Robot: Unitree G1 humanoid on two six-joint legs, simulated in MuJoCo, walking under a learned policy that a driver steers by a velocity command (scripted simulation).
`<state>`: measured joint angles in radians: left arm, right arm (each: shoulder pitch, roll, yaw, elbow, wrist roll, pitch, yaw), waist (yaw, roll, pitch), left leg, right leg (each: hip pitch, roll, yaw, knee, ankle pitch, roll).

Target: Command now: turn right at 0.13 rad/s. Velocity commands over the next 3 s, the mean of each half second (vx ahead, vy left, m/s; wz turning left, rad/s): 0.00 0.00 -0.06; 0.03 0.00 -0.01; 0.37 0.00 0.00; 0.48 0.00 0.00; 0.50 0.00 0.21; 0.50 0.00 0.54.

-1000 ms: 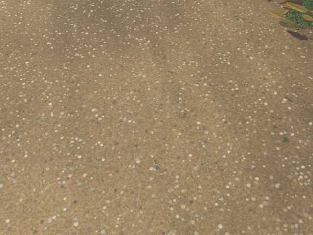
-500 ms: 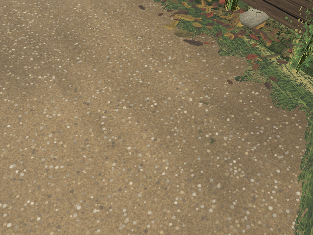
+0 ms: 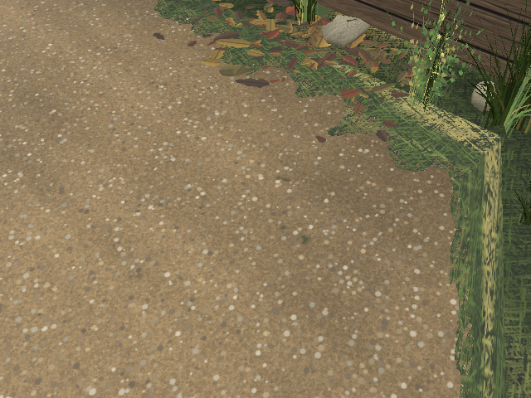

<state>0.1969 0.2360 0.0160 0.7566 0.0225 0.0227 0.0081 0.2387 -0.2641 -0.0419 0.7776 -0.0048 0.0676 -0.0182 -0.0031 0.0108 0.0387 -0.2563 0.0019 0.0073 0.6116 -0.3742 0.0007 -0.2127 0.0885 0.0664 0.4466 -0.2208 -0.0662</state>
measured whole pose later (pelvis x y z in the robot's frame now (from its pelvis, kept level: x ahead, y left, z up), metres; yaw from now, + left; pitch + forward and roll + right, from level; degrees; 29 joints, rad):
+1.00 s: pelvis +0.01 +0.03 +0.00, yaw +0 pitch -1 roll +0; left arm 0.28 0.18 -0.01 1.16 0.02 0.01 0.03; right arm 0.31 -0.19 0.00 1.09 -0.01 0.01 -0.03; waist -0.01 0.00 0.00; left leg -0.14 -0.05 0.01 0.42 -0.28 0.07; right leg -0.20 0.04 0.06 0.50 -0.35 -0.04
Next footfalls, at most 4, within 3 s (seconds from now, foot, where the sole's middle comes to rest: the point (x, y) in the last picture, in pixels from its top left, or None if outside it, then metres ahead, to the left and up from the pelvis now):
0.04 left None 0.03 0.12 -0.78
1.20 right None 0.12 -0.10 -0.78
1.68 left None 0.46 0.06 -0.78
2.22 right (318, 296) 0.78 -0.11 -0.78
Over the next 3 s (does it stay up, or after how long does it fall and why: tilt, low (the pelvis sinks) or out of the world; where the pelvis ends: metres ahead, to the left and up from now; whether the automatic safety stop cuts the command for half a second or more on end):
stays up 1.00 0.07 0.00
